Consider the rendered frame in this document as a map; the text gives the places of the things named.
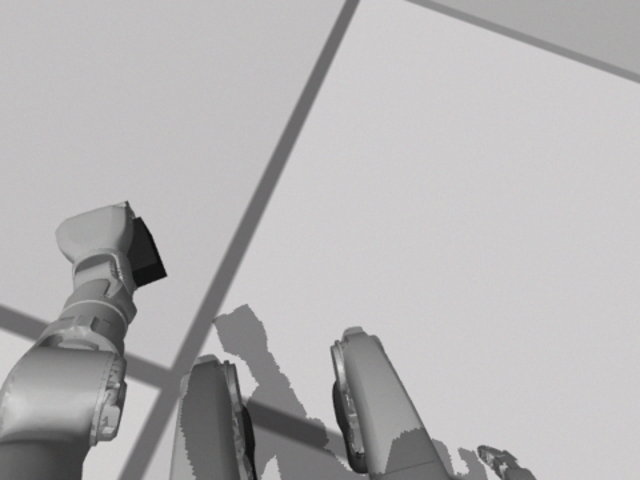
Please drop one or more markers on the left robot arm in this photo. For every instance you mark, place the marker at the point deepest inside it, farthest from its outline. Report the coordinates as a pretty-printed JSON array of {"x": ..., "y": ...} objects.
[{"x": 67, "y": 392}]

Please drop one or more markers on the cube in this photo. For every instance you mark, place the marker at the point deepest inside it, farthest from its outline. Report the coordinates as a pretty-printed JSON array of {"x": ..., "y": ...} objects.
[{"x": 145, "y": 261}]

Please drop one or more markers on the left robot hand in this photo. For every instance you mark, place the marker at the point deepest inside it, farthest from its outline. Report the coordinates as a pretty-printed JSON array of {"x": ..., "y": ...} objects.
[{"x": 107, "y": 227}]

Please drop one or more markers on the right robot hand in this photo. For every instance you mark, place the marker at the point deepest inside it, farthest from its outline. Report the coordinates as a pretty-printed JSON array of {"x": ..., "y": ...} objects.
[{"x": 504, "y": 464}]

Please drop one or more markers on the left robot foot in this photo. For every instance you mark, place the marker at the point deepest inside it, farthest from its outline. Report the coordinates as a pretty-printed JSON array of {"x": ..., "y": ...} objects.
[{"x": 249, "y": 442}]

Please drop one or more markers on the right robot foot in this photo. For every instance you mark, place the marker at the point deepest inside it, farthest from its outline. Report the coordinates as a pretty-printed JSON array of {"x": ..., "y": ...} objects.
[{"x": 356, "y": 460}]

